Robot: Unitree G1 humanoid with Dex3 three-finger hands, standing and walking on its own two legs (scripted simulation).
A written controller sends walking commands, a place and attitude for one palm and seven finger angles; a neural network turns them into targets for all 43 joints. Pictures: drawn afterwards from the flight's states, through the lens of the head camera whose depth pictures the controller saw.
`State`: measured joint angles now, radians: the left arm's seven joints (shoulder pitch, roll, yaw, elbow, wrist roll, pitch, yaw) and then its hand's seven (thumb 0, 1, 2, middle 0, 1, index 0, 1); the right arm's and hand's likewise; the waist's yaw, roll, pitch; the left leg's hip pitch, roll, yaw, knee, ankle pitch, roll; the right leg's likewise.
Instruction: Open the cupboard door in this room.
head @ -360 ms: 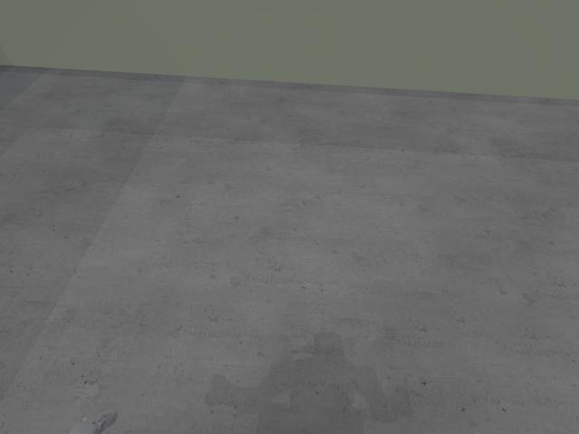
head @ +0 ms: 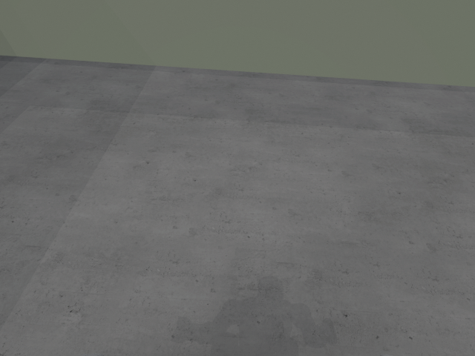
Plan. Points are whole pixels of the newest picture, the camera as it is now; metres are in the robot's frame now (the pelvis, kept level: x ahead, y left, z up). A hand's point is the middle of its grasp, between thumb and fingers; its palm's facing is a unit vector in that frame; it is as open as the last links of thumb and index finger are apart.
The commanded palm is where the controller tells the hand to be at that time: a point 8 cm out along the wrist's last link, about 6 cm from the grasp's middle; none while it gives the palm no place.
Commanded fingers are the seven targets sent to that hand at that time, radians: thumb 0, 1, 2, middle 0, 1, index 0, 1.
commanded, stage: stand and wait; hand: left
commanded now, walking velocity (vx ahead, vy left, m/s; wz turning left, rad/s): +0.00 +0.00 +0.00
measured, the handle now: out of the picture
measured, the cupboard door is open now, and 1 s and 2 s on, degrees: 0 0 0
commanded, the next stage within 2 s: turn or walk to find it in 0.54 s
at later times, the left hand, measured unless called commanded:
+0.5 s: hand out of the picture +0.06 +0.24 -0.15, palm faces -0.03 -0.94 -0.34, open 7.4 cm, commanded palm none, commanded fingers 0.00 0.90 0.90 -0.20 -0.30 -0.20 -0.30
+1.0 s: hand out of the picture +0.01 +0.21 -0.19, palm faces +0.08 -0.97 -0.23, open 7.4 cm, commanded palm none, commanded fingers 0.00 0.90 0.90 -0.20 -0.30 -0.20 -0.30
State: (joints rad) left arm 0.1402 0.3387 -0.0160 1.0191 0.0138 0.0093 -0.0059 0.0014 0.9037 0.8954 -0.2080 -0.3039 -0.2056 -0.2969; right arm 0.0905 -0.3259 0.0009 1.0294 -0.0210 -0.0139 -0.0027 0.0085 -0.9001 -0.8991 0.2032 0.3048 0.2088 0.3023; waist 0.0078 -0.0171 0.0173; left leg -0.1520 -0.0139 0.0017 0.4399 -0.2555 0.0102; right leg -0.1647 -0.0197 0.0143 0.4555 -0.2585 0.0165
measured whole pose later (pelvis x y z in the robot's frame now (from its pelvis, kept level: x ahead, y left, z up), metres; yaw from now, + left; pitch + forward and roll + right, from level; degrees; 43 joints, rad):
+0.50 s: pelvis -0.02 -0.01 +0.00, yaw +0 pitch -3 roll +0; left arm 0.14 0.35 -0.01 1.08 0.01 0.00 -0.01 0.00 0.90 0.90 -0.21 -0.30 -0.20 -0.30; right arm 0.13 -0.34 0.00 1.12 -0.02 -0.01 0.00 0.01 -0.90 -0.90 0.20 0.30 0.21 0.30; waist 0.00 -0.01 0.02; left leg -0.15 0.00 0.00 0.38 -0.19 -0.01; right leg -0.16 0.00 0.01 0.40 -0.20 0.00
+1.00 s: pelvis -0.03 +0.01 -0.01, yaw +6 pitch +0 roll +0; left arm 0.18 0.26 0.01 0.99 0.02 0.07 0.02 0.00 0.91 0.90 -0.21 -0.30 -0.20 -0.30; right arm 0.22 -0.18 -0.01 1.01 -0.02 0.02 0.00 0.01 -0.90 -0.90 0.20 0.30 0.21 0.30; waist -0.02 -0.05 0.06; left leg -0.32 -0.06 -0.07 0.58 -0.25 0.03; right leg -0.37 -0.03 -0.02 0.86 -0.47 0.04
